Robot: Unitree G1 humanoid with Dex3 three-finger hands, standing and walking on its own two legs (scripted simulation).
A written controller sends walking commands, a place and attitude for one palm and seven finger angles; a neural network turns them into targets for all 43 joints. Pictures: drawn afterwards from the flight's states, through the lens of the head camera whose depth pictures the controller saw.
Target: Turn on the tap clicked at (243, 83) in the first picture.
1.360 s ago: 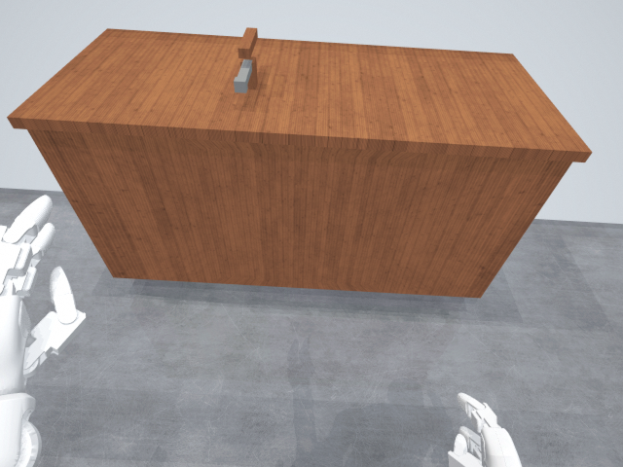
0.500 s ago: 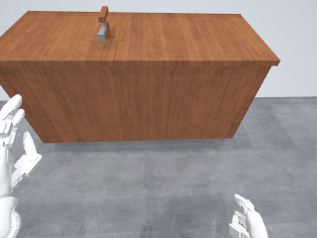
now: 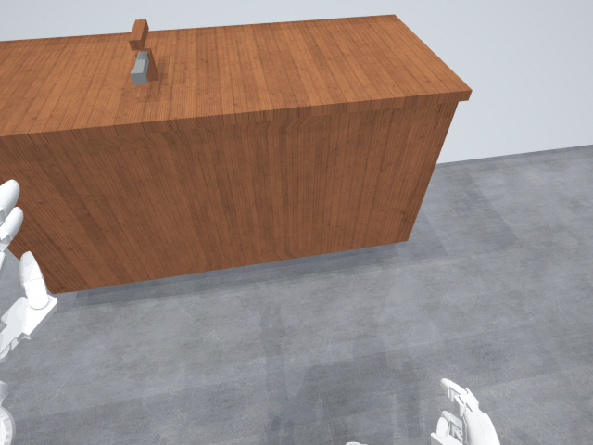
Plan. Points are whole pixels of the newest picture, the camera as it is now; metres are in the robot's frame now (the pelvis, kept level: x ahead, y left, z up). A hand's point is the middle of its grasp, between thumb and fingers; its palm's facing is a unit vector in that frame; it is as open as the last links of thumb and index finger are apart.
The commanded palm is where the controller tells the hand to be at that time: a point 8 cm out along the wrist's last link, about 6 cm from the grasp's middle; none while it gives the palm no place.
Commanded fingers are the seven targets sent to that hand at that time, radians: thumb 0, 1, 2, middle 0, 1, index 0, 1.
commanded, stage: turn to face it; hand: left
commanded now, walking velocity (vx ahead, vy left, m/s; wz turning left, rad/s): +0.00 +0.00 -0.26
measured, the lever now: (139, 76) +0.86 +0.44 +0.07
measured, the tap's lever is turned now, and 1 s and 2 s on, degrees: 0 0 0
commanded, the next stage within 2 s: take the last steps up to it in 0.02 s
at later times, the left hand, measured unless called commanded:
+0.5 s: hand (59, 279) +0.22 +0.24 +0.19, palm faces +0.37 -0.83 -0.42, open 7.4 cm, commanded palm +0.18 +0.28 +0.19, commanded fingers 0.00 0.90 0.90 -0.20 -0.30 -0.20 -0.30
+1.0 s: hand (99, 221) +0.30 +0.24 +0.19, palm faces +0.34 -0.82 -0.47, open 7.4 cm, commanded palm +0.25 +0.29 +0.19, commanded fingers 0.00 0.90 0.90 -0.20 -0.30 -0.20 -0.30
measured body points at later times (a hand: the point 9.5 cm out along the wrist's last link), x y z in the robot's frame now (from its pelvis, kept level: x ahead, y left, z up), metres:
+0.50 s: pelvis +0.01 +0.01 +0.02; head -0.01 +0.02 +0.47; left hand +0.20 +0.28 +0.21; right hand +0.11 -0.26 -0.07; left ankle -0.02 +0.10 -0.72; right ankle -0.01 -0.10 -0.68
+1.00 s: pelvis +0.08 +0.01 +0.02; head +0.11 +0.00 +0.47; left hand +0.28 +0.28 +0.21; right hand +0.21 -0.26 -0.08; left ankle +0.15 +0.18 -0.68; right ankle +0.06 -0.10 -0.72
